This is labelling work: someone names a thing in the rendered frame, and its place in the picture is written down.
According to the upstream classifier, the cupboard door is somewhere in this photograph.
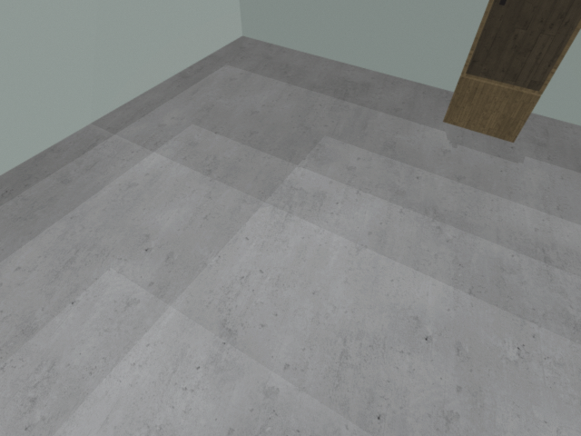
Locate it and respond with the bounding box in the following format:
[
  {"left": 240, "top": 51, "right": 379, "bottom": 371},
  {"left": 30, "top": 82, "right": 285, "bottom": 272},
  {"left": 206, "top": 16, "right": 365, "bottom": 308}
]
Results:
[{"left": 466, "top": 0, "right": 581, "bottom": 91}]

